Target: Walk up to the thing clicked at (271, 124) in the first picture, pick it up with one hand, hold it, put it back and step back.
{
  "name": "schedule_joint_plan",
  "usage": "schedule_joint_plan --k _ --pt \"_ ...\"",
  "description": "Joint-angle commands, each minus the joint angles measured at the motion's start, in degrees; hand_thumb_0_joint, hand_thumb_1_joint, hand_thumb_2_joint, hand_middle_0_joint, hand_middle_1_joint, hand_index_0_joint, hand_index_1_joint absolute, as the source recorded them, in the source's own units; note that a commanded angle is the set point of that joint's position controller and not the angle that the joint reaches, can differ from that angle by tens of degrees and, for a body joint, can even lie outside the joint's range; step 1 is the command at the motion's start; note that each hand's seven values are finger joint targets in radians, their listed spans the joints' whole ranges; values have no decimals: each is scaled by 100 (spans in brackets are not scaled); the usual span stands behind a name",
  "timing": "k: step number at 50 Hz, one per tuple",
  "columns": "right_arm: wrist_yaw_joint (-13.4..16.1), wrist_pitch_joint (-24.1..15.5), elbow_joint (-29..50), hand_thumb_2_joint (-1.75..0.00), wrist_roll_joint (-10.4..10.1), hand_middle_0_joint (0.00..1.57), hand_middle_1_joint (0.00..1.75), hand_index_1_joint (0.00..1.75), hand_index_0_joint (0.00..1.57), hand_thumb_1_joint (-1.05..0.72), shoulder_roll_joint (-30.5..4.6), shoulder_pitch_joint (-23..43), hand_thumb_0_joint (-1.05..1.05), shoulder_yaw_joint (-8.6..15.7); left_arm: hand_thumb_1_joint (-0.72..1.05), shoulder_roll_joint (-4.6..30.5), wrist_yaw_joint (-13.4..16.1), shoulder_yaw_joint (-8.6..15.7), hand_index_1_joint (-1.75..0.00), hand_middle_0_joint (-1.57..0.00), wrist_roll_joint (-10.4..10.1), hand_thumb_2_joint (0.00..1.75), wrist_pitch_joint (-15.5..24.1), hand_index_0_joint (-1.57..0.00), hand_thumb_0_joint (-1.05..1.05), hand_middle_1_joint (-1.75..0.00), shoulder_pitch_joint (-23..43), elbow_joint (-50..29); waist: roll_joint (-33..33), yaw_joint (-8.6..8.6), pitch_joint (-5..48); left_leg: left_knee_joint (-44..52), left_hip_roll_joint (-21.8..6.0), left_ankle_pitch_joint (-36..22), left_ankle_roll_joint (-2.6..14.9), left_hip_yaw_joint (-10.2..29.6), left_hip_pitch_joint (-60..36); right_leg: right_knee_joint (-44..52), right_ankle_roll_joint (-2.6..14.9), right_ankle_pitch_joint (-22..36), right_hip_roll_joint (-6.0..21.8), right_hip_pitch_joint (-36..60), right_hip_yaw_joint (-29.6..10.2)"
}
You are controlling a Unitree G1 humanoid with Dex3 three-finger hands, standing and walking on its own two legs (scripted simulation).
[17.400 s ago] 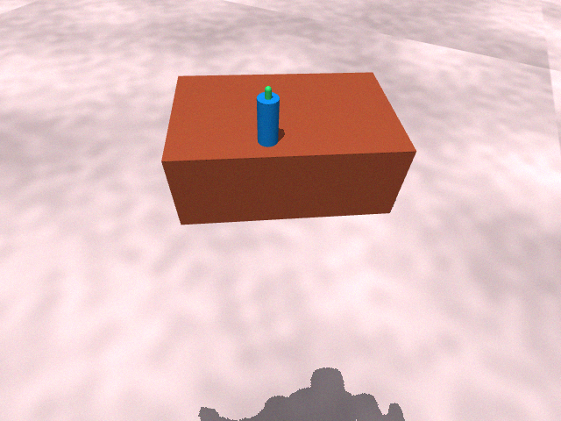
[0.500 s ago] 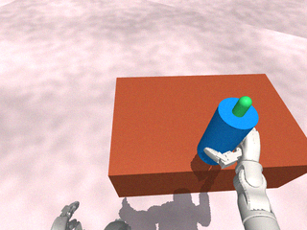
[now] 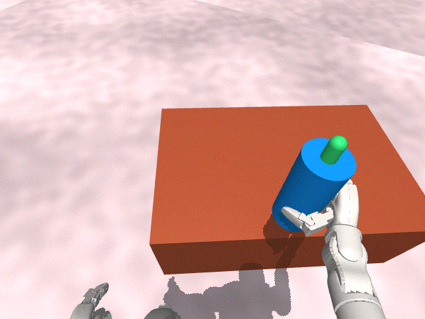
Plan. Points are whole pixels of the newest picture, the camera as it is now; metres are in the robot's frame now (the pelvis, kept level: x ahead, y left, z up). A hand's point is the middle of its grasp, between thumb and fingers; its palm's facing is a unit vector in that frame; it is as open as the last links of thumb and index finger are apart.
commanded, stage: hold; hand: right
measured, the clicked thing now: (311, 183) +0.33 -0.17 +0.09
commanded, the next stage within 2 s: crouch in 1.30 s
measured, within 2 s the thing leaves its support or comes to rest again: neither
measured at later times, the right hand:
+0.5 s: hand (307, 199) +0.32 -0.17 +0.04, palm faces +0.22 +0.97 -0.02, open 11.4 cm
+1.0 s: hand (302, 203) +0.31 -0.16 +0.04, palm faces +0.21 +0.98 -0.03, open 11.4 cm
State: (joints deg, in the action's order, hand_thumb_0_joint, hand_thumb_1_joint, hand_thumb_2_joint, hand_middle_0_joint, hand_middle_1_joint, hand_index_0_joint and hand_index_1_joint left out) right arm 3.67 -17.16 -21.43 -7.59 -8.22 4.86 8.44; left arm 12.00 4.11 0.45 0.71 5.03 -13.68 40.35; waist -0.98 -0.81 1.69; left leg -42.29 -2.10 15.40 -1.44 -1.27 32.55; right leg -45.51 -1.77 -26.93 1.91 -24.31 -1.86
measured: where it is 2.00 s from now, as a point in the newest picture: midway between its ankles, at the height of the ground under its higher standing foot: outside the picture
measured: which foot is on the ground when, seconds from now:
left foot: down 0.00-1.00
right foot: down 0.00-1.00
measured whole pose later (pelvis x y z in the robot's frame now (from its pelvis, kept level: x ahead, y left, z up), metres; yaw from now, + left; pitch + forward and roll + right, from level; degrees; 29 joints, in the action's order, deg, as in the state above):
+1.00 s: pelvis -0.01 +0.01 +0.00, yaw +0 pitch +6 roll +0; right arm 3.8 -19.2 -22.9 -7.2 -8.0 4.7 7.5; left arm 12.3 3.7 0.4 1.0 5.8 -13.5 40.2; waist -0.9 -0.6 1.9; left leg -44.3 -2.1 15.4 -0.9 -1.3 34.8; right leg -47.3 -2.3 -26.8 1.9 -26.3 -2.0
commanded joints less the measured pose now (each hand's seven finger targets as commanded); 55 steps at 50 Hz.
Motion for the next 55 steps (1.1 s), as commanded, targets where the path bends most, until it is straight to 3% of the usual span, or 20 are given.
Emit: schedule_joint_plan --k 1,10,13,14,17,19,21,22,28,32,33,35,36,37,41,42,46,51,52,55 --pt "-35 -729 1897 -127 -159 122 140 140 127 2 -738 1927 0 279 89 690 55 244 -30 -20 1 89 293 -20 0 -30 193 -744 -1 -1 1706 444 109 -1042 154 -116 -1662 756 126 1625 -191 -188 145" --pt "-42 -814 1680 -126 -92 121 139 139 127 1 -642 1893 0 129 89 729 47 258 -30 -20 17 89 329 -20 0 -30 157 -696 -81 1 1765 318 126 -1134 171 -145 -1553 729 86 1804 -177 -169 114" --pt "10 -877 2027 -128 -111 122 141 141 128 1 -879 2100 0 331 89 769 40 284 -30 -20 16 89 314 -20 0 -30 174 -711 -153 38 1891 320 115 -1065 178 -114 -1561 702 98 1677 -178 -138 116" --pt "-14 -867 1789 -128 -118 123 141 141 128 0 -658 1996 0 165 89 696 49 246 -30 -20 18 89 331 -20 0 -30 221 -710 -59 -16 1851 368 99 -1071 139 -93 -1611 671 124 1619 -204 -204 156" --pt "16 -889 1717 -129 -135 123 141 141 128 0 -925 1883 0 467 89 707 47 245 -29 -20 14 89 308 -20 0 -30 192 -661 -9 76 1765 362 71 -1121 148 -61 -1711 640 132 1614 -219 -311 182" --pt "13 -924 2018 -129 -130 123 141 141 129 0 -946 2064 0 435 89 681 41 223 -30 -20 9 90 302 -20 0 -30 204 -735 1 51 1905 349 70 -1143 162 -44 -1755 637 135 1610 -217 -279 177" --pt "-35 -864 1558 -129 -133 123 142 142 129 0 -550 1830 0 100 89 684 55 215 -30 -20 10 89 318 -20 0 -30 251 -700 68 -21 1605 385 91 -961 134 -67 -1523 658 151 1465 -210 -337 180" --pt "-8 -894 1847 -129 -119 123 142 142 128 0 -822 2049 0 310 89 716 52 237 -30 -20 11 90 322 -20 0 -30 243 -708 -40 -8 1703 366 93 -930 151 -69 -1512 673 141 1448 -198 -295 162" --pt "-47 -812 1395 -127 -87 122 140 140 127 0 -451 1892 0 -60 89 764 44 255 -30 -20 10 89 351 -20 0 -30 235 -665 23 -89 1436 340 138 -767 155 -166 -1261 760 102 1410 -153 -309 89" --pt "2 -826 1719 -127 -105 122 140 140 127 1 -809 1781 0 326 89 716 30 245 -30 -20 9 89 343 -20 0 -30 232 -736 -5 92 1769 396 115 -843 140 -135 -1611 740 125 1445 -195 -262 137" --pt "-11 -828 1594 -126 -132 121 139 139 126 1 -587 1700 0 189 89 683 19 220 -30 -20 26 90 351 -20 0 -30 233 -720 83 50 1745 355 117 -960 141 -146 -1588 718 110 1576 -188 -311 133" --pt "26 -919 1825 -127 -124 122 140 140 127 0 -878 2163 0 405 89 696 26 234 -30 -20 23 89 330 -20 0 -30 201 -693 -55 24 1841 318 93 -1040 162 -93 -1611 658 117 1590 -197 -306 143" --pt "6 -895 1650 -128 -134 122 140 140 128 0 -606 1969 0 176 89 701 10 224 -30 -20 16 90 348 -20 0 -30 217 -712 15 16 1815 308 109 -1058 155 -105 -1562 662 120 1614 -194 -294 142" --pt "36 -937 1852 -128 -104 124 141 141 129 -2 -899 1977 0 420 89 679 11 216 -30 -20 23 89 329 -20 0 -30 205 -731 -8 62 1819 276 93 -1081 182 -90 -1609 650 112 1624 -196 -326 141" --pt "-25 -952 1577 -128 -101 122 141 141 128 2 -505 2028 0 50 89 697 25 215 -30 -20 39 90 365 -20 0 -30 212 -704 -24 -36 1759 240 105 -1016 161 -93 -1402 608 114 1608 -190 -320 143" --pt "0 -958 1700 -128 -99 122 141 141 128 2 -714 2113 0 227 89 726 17 236 -30 -20 39 90 361 -20 0 -30 238 -727 -135 20 1819 248 102 -951 169 -81 -1410 611 113 1554 -196 -324 142" --pt "-32 -945 1772 -127 -94 120 139 139 126 3 -648 1888 0 128 89 776 16 265 -30 -20 43 90 361 -20 0 -30 135 -710 -150 31 1999 182 122 -1197 194 -131 -1502 621 53 1938 -179 -173 98" --pt "-14 -888 1463 -128 -157 122 140 140 127 1 -621 2031 0 199 89 730 35 236 -30 -20 29 89 363 -20 0 -30 233 -661 134 -55 1562 352 112 -757 129 -102 -1349 638 152 1307 -192 -432 145" --pt "19 -936 1858 -129 -169 122 141 141 128 2 -907 2266 0 436 89 722 36 231 -30 -20 23 90 357 -20 0 -30 267 -704 104 8 1714 397 96 -635 126 -76 -1448 642 174 1140 -195 -420 146" --pt "-24 -877 1377 -127 -155 122 139 139 127 -3 -659 1982 0 230 89 694 43 184 -29 -20 13 89 375 -20 0 -30 362 -721 273 -23 1340 493 89 -223 103 -66 -1333 719 209 709 -212 -662 179"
